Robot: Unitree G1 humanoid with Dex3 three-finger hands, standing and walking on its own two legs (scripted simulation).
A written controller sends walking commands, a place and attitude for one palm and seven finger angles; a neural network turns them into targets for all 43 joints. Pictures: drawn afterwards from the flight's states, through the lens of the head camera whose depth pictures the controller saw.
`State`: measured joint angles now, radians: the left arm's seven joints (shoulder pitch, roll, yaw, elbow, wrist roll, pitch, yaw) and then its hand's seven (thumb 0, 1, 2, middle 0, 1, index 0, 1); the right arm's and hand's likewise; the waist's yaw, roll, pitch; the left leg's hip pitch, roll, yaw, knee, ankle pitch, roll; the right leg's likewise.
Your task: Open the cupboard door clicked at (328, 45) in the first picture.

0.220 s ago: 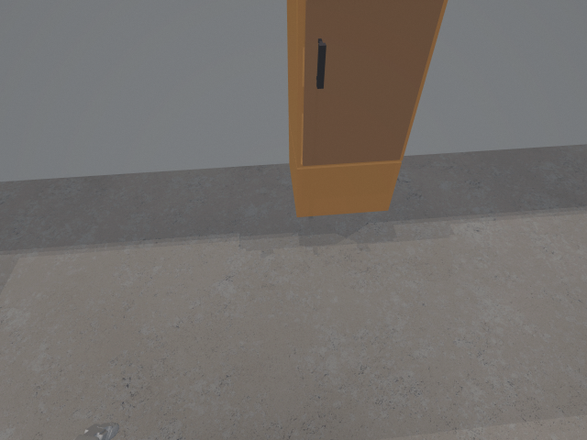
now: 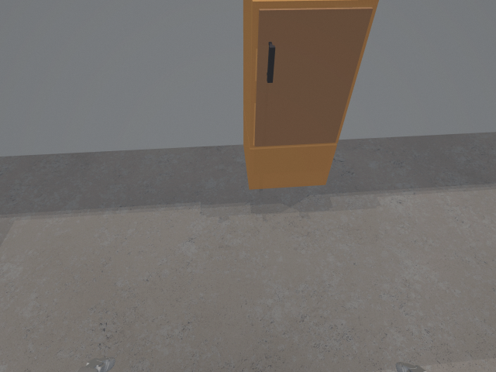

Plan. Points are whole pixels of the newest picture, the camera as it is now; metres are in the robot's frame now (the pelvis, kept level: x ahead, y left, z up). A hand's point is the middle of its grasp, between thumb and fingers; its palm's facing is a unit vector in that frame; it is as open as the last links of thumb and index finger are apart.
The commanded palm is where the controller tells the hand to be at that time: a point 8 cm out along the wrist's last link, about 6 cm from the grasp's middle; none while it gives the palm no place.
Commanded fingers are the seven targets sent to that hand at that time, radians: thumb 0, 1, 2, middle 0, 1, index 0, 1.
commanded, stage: stand and wait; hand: left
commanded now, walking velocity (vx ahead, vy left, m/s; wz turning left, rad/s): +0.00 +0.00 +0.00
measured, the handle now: (270, 62) +1.15 -0.01 -0.02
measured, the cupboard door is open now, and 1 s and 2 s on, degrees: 0 0 0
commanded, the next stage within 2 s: look at it before walking up in 0.64 s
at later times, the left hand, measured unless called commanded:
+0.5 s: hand out of the picture +0.05 +0.25 -0.15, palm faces -0.02 -0.94 -0.34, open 7.4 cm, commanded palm none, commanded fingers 0.00 0.90 0.90 -0.20 -0.30 -0.20 -0.30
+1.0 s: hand out of the picture +0.05 +0.24 -0.15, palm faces -0.02 -0.94 -0.33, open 7.4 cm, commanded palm none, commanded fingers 0.00 0.90 0.90 -0.20 -0.30 -0.20 -0.30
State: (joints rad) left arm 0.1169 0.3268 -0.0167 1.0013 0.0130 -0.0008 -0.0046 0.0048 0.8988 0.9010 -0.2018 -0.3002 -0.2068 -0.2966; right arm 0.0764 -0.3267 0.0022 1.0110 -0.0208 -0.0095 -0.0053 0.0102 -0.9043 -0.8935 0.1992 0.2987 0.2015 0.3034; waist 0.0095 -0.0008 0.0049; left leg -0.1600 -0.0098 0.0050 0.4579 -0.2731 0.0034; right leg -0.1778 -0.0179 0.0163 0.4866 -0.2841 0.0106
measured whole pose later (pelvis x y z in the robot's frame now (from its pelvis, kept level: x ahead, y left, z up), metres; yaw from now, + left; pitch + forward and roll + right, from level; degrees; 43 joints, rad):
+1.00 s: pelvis -0.02 +0.00 +0.01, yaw +0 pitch -2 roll +0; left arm 0.14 0.34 -0.01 1.09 0.01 -0.01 -0.01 0.00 0.90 0.90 -0.20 -0.30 -0.21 -0.30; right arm 0.12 -0.34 0.00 1.12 -0.01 -0.01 0.00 0.01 -0.90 -0.89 0.20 0.30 0.20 0.30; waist 0.01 0.00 0.03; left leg -0.15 0.00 0.00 0.38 -0.20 0.00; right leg -0.16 -0.01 0.01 0.40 -0.20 0.01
